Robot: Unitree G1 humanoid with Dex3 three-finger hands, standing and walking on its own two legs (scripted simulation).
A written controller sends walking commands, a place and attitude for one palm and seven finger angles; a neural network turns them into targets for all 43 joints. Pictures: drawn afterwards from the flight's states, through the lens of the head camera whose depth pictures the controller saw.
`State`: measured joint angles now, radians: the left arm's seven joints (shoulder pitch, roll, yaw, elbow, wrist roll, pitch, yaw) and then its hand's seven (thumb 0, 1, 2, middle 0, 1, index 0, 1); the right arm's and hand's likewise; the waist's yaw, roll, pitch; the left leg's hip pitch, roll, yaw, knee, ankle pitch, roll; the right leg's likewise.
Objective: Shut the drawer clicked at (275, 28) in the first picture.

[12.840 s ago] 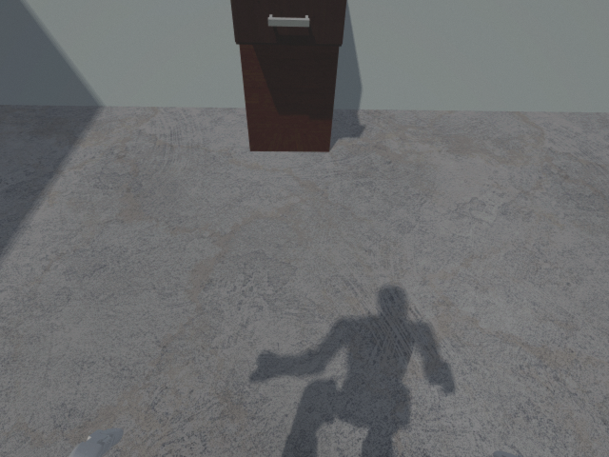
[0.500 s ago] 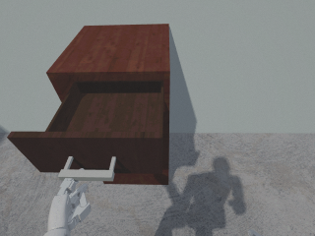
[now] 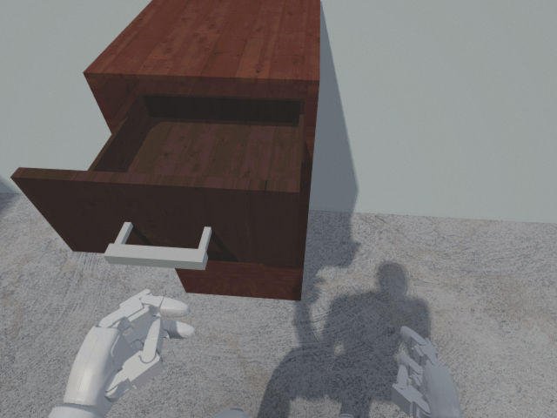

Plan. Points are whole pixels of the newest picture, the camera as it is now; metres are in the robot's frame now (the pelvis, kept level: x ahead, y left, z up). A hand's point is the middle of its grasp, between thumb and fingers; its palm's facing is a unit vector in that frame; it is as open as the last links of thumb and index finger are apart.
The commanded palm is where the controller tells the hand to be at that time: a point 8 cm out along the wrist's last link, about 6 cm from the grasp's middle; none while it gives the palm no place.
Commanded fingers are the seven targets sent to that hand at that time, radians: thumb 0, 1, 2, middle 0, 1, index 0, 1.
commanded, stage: raise the hand and make a fist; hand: left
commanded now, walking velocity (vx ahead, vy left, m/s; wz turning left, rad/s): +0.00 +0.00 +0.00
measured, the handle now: (161, 244) +0.34 +0.20 +0.07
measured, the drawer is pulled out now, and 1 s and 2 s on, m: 0.27 0.27 0.27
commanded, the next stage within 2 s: bring the fist close to the handle in 1.20 s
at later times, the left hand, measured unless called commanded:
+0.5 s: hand (118, 347) +0.17 +0.18 +0.13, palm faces +0.05 -1.00 -0.07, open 3.1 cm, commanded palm +0.12 +0.23 +0.14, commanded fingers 0.00 0.90 0.90 -1.40 -1.60 -1.40 -1.60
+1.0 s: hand (114, 345) +0.17 +0.17 +0.16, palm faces +0.02 -0.99 -0.11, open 3.3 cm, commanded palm +0.10 +0.22 +0.17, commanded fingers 0.00 0.90 0.90 -1.40 -1.60 -1.40 -1.60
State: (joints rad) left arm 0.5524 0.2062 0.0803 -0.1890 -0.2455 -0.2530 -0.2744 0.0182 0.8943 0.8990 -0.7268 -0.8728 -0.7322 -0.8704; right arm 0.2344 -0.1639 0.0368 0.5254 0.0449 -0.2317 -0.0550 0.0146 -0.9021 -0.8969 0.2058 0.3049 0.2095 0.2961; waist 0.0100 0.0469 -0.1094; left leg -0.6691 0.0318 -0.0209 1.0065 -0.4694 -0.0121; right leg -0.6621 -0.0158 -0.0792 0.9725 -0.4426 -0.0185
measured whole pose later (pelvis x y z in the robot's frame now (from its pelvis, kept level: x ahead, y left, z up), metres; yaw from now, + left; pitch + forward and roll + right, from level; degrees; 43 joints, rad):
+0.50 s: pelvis +0.03 +0.02 +0.01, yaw +0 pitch +5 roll -2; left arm 0.77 0.19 0.06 -0.50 -0.21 -0.24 -0.15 0.02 0.90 0.90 -1.23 -1.41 -1.23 -1.41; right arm 0.23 -0.21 0.02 0.49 0.05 -0.27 -0.03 0.02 -0.90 -0.90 0.20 0.30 0.20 0.30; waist 0.03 0.05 -0.13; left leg -0.54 0.02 -0.01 0.94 -0.49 0.02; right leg -0.53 -0.03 -0.07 0.89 -0.45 0.01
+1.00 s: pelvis +0.03 +0.00 +0.03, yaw +0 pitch +1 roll -1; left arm 0.78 0.24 0.13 -0.57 -0.26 -0.09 -0.21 0.02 0.89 0.90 -1.40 -1.60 -1.40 -1.60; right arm 0.25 -0.22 0.05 0.54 0.08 -0.35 -0.06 0.02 -0.90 -0.90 0.20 0.30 0.21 0.30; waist 0.05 0.07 -0.11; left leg -0.38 0.03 -0.01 0.80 -0.44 -0.01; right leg -0.37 -0.01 -0.08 0.76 -0.40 -0.01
